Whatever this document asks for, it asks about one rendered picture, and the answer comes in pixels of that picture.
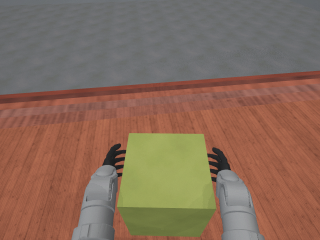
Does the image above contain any robot left forearm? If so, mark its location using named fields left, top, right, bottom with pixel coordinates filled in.
left=71, top=165, right=118, bottom=240

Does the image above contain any left robot hand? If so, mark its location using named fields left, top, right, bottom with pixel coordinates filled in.
left=102, top=143, right=126, bottom=177

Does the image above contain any right robot hand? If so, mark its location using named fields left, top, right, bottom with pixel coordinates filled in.
left=207, top=147, right=231, bottom=182

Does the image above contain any robot right forearm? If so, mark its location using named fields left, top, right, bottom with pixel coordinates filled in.
left=216, top=169, right=265, bottom=240

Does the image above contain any carton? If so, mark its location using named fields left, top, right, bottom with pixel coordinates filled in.
left=117, top=133, right=217, bottom=237

